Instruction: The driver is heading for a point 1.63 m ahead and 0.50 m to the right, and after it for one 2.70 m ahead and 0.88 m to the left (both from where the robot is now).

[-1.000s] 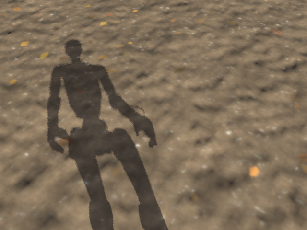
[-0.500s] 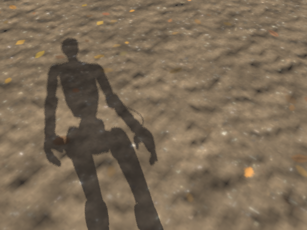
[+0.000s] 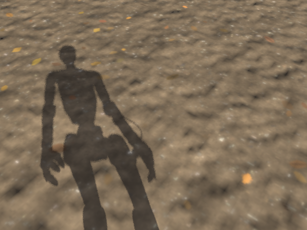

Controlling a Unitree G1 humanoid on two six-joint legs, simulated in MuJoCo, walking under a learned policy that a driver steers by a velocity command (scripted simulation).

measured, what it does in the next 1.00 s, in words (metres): walks ahead: left foot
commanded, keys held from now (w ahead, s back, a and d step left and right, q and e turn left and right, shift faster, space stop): w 1.00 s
